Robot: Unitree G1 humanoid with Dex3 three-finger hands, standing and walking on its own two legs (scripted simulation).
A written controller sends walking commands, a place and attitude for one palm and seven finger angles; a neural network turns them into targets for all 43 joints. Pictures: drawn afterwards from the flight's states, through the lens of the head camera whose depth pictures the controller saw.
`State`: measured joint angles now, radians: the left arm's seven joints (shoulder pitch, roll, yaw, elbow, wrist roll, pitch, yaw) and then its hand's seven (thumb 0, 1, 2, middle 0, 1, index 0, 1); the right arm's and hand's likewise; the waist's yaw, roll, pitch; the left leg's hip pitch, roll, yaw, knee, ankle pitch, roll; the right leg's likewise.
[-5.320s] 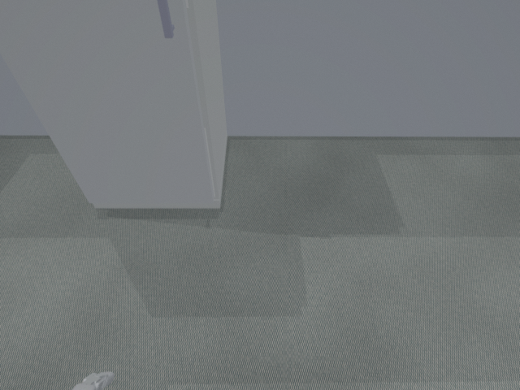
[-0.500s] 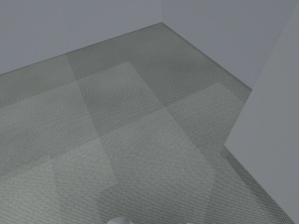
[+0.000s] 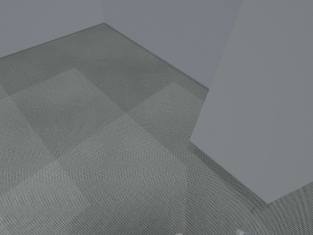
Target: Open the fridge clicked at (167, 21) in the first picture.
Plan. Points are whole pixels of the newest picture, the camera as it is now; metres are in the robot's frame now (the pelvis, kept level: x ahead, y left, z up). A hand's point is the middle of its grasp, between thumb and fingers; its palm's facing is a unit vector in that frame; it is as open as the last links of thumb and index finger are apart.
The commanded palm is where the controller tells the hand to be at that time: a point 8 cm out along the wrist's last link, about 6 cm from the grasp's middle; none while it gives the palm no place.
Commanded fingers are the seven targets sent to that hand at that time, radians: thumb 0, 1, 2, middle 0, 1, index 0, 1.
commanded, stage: turn to face it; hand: right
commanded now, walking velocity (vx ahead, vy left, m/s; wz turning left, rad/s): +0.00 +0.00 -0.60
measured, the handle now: out of the picture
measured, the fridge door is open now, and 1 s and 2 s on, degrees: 0 0 0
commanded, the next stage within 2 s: take the last steps up to it in 1.06 s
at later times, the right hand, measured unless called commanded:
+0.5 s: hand out of the picture -0.08 -0.22 -0.18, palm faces +0.39 +0.89 -0.25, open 7.4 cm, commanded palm none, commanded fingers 0.00 -0.90 -0.90 0.20 0.30 0.20 0.30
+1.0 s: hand out of the picture +0.00 -0.23 -0.14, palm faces +0.53 +0.80 -0.29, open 7.4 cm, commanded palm none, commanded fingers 0.00 -0.90 -0.90 0.20 0.30 0.20 0.30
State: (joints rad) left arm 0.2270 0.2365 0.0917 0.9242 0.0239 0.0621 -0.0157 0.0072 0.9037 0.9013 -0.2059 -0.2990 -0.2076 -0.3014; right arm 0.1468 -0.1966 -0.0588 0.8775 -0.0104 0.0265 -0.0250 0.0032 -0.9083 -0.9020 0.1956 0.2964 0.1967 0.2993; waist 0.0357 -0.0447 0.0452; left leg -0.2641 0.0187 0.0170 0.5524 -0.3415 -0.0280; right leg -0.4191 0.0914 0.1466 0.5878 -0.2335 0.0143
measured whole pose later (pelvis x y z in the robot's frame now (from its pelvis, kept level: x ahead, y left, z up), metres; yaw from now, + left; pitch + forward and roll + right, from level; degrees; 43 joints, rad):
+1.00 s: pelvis +0.00 +0.01 +0.00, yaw -34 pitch +0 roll -1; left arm 0.25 0.23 0.06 0.95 0.02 0.05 0.00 0.01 0.90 0.90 -0.21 -0.30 -0.21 -0.30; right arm 0.11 -0.20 -0.04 0.88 -0.01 0.01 -0.02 0.00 -0.91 -0.90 0.20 0.30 0.20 0.30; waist 0.04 -0.05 0.07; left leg -0.26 0.02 0.05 0.57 -0.30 -0.01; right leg -0.29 0.06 0.11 0.61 -0.34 0.01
